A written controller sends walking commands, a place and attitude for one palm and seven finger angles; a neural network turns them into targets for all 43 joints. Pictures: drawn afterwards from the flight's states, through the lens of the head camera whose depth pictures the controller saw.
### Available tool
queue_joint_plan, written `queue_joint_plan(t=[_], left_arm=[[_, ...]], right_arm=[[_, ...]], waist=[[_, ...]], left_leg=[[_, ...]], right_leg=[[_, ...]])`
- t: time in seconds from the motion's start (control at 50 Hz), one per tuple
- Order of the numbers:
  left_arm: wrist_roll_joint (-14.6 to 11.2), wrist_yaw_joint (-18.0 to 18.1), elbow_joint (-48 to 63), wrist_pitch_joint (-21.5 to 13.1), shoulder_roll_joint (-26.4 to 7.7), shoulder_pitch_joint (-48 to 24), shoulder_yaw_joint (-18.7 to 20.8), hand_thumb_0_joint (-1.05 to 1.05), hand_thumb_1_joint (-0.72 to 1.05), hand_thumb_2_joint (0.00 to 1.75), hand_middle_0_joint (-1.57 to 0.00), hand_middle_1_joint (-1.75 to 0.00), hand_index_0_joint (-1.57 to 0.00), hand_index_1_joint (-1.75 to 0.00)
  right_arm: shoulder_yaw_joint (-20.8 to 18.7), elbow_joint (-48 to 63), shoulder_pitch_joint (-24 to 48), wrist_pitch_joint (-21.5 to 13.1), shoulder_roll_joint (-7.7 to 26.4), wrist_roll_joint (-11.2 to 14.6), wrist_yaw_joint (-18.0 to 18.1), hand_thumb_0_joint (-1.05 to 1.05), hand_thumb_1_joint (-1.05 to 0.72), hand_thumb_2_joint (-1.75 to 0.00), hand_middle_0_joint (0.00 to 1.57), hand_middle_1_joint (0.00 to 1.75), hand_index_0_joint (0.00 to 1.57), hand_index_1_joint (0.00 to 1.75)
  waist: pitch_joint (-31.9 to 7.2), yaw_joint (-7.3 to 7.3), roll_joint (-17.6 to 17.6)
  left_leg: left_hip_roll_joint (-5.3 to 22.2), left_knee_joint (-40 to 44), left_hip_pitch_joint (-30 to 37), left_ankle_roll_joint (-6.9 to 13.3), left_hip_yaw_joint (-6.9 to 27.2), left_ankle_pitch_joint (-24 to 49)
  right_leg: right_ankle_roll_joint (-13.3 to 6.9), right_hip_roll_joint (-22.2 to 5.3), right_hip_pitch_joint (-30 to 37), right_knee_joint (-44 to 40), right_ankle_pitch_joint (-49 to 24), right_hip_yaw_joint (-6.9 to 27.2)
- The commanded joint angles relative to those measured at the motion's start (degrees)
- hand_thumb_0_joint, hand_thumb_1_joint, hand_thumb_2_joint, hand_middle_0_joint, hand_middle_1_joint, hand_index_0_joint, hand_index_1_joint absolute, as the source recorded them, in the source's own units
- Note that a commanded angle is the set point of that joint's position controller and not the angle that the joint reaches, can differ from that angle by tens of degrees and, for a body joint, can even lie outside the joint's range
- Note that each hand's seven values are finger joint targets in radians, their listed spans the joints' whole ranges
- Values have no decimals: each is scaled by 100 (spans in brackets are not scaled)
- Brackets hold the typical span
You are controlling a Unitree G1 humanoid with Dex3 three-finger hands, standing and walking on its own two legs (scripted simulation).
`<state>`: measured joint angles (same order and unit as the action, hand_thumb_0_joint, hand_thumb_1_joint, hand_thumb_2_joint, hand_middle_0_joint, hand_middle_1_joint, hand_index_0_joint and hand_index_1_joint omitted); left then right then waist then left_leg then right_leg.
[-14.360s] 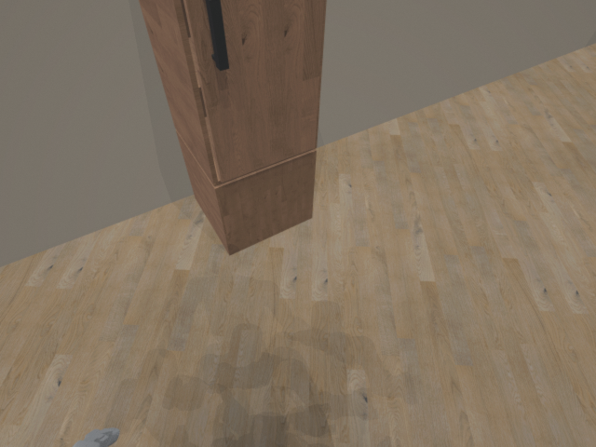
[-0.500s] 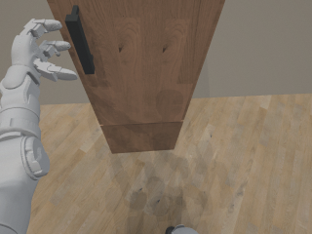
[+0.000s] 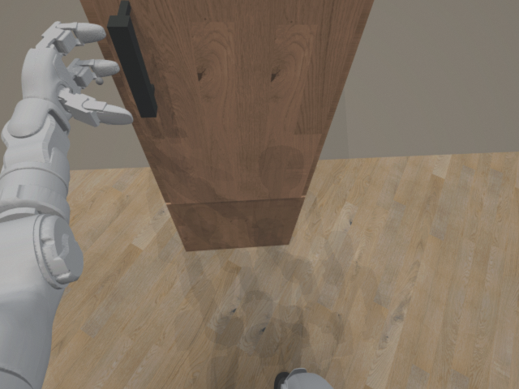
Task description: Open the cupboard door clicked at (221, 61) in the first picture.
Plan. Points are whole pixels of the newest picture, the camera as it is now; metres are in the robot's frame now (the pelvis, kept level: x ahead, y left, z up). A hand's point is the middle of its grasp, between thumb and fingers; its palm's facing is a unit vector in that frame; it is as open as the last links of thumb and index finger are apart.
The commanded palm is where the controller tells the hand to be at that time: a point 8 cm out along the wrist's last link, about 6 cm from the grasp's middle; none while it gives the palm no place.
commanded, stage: slide the fingers in behind the handle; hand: left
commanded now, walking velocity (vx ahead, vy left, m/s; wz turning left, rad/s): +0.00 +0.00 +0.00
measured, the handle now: (137, 63) +0.57 +0.14 +0.15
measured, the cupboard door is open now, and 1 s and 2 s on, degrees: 0 0 0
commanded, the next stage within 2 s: close the thumb around the handle in 1.58 s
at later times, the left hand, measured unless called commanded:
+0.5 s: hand (118, 89) +0.51 +0.16 +0.15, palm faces -0.02 -1.00 +0.02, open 14.0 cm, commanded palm +0.49 +0.20 +0.15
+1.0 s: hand (147, 89) +0.50 +0.12 +0.16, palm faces -0.03 -1.00 +0.00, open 14.0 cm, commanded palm +0.48 +0.17 +0.15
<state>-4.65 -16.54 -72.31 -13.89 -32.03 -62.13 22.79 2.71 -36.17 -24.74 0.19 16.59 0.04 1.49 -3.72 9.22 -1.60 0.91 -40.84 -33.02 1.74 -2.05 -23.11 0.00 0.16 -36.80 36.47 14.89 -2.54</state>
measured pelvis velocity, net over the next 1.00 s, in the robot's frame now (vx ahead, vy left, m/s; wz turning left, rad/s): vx -0.01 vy -0.01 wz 0.00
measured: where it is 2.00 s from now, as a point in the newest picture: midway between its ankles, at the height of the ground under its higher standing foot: outside the picture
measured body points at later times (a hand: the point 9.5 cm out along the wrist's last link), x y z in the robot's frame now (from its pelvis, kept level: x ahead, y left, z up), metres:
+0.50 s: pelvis +0.00 +0.00 +0.00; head +0.08 +0.00 +0.44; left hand +0.50 +0.21 +0.15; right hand +0.01 -0.27 -0.11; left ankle -0.04 +0.09 -0.72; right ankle +0.02 -0.12 -0.72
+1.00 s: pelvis -0.01 -0.01 +0.00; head +0.07 -0.01 +0.44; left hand +0.50 +0.17 +0.16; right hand -0.01 -0.27 -0.12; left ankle -0.04 +0.09 -0.72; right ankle +0.02 -0.12 -0.72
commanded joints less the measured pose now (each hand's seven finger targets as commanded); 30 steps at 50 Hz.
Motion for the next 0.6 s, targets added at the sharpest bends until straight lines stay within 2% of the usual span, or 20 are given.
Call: queue_joint_plan(t=[0.0,0.02,0.04,0.06,0.1,0.12,0.16,0.2,0.22,0.26,0.3,0.32,0.36,0.38,0.42,0.44,0.48,0.52,0.54,0.58], left_arm=[[-87,-35,1151,-206,-1339,-2499,7,0,-50,30,-30,-120,-30,-120],[-141,-18,1332,-245,-1327,-2614,38,0,-50,30,-30,-120,-30,-120],[-139,3,1525,-285,-1560,-2631,234,0,-50,30,-30,-120,-30,-120],[-153,14,1628,-306,-1402,-2624,137,0,-50,30,-30,-120,-30,-120],[-164,48,1851,-355,-1232,-2528,65,0,-50,30,-30,-120,-30,-120],[-217,63,1855,-360,-1085,-2523,-31,0,-50,30,-30,-120,-30,-120],[-248,93,1708,-291,-1223,-2341,148,0,-50,30,-30,-120,-30,-120],[-191,118,1753,-258,-1124,-2338,32,0,-50,30,-30,-120,-30,-120],[-157,159,1814,-279,-1122,-2420,3,0,-50,30,-30,-120,-30,-120],[-140,241,2000,-321,-1062,-2421,1,0,-50,30,-30,-120,-30,-120],[-167,290,1693,-271,-906,-2372,-74,0,-50,30,-30,-120,-30,-120],[-177,317,1779,-310,-912,-2546,-96,0,-50,30,-30,-120,-30,-120],[-134,373,1851,-351,-966,-2562,-23,0,-50,30,-30,-120,-30,-120],[-136,379,1715,-327,-724,-2506,-197,0,-50,30,-30,-120,-30,-120],[-141,423,1610,-335,-671,-2658,-236,0,-50,30,-30,-120,-30,-120],[-100,451,1595,-344,-819,-2673,-135,0,-50,30,-30,-120,-30,-120],[-78,497,1517,-338,-654,-2824,-274,0,-50,30,-30,-120,-30,-120],[-68,556,1602,-397,-688,-2887,-215,0,-50,30,-30,-120,-30,-120],[-70,574,1659,-428,-717,-2981,-191,0,-50,30,-30,-120,-30,-120],[-86,581,1516,-431,-575,-2782,-236,0,-50,30,-30,-120,-30,-120]], right_arm=[[-373,327,-923,-53,977,40,45,0,-90,-90,20,30,20,30],[-381,361,-948,-55,978,35,59,0,-90,-90,20,30,20,30],[-403,359,-950,-47,990,27,57,0,-90,-90,20,30,20,30],[-415,351,-947,-49,959,24,49,0,-90,-90,20,30,20,30],[-442,322,-953,-66,930,15,18,0,-90,-90,20,30,20,30],[-439,312,-950,-71,920,15,17,0,-90,-90,20,30,20,30],[-451,260,-953,-58,945,20,6,0,-90,-90,20,30,20,30],[-443,285,-904,-68,924,29,-4,0,-90,-90,20,30,20,30],[-444,283,-890,-79,911,32,8,0,-90,-90,20,30,20,30],[-455,283,-867,-105,889,22,-7,0,-90,-90,20,30,20,30],[-434,249,-843,-130,885,26,-10,0,-90,-90,20,30,20,30],[-428,239,-880,-139,901,25,4,0,-90,-90,20,30,20,30],[-438,248,-829,-176,886,18,0,0,-90,-90,20,30,20,30],[-428,244,-808,-196,862,23,-9,0,-90,-90,20,30,20,30],[-417,210,-833,-219,875,19,1,0,-90,-90,20,30,20,30],[-420,204,-816,-218,885,25,-1,0,-90,-90,20,30,20,30],[-414,192,-795,-249,864,20,-2,0,-90,-90,20,30,20,30],[-410,207,-816,-277,877,4,-7,0,-90,-90,20,30,20,30],[-413,189,-812,-288,861,-9,-16,0,-90,-90,20,30,20,30],[-420,194,-793,-305,845,-3,-36,0,-90,-90,20,30,20,30]], waist=[[-2346,38,-233],[-2424,52,-287],[-2659,-49,-445],[-2770,-8,-451],[-2806,-53,-546],[-2694,-4,-568],[-2555,-46,-325],[-2463,-60,-348],[-2374,-37,-505],[-2536,-80,-547],[-2222,-23,-362],[-2231,12,-304],[-2453,-53,-391],[-2349,4,-267],[-2189,56,-224],[-2249,12,-278],[-2201,91,-185],[-2414,53,-369],[-2554,52,-341],[-2503,35,-158]], left_leg=[[4,396,924,-31,311,2543],[0,402,1012,-34,353,2645],[19,387,1145,-57,349,2708],[21,374,1252,-59,336,2769],[46,358,1439,-85,352,2967],[57,355,1479,-82,361,3092],[47,410,1271,-60,321,2857],[13,464,1128,-40,287,2600],[16,459,1203,-42,298,2668],[30,459,1378,-72,320,2757],[19,481,1184,-56,284,2491],[13,499,1210,-56,334,2548],[2,470,1292,-70,320,2566],[-3,472,1255,-59,306,2513],[-9,473,1183,-47,316,2429],[-13,477,1164,-63,319,2339],[-23,474,1103,-55,317,2204],[-32,427,1265,-71,348,2392],[-30,402,1276,-81,342,2466],[-34,388,1197,-74,317,2489]], right_leg=[[-121,164,1586,-87,-2183,89],[-139,166,1624,-67,-2189,66],[-138,170,1655,-67,-2191,94],[-129,175,1656,-72,-2230,90],[-133,188,1579,-90,-2240,73],[-143,196,1543,-99,-2275,55],[-133,200,1645,-137,-2257,66],[-136,181,1690,-153,-2167,72],[-153,174,1621,-146,-2132,53],[-142,181,1573,-141,-2106,54],[-140,187,1523,-186,-2010,60],[-148,183,1544,-157,-2010,28],[-143,174,1586,-126,-2050,65],[-132,179,1542,-147,-2044,64],[-135,171,1471,-142,-1974,56],[-135,161,1475,-136,-1913,73],[-123,155,1433,-141,-1862,78],[-146,150,1418,-75,-1910,75],[-125,149,1485,-62,-2010,97],[-123,158,1545,-53,-2107,93]])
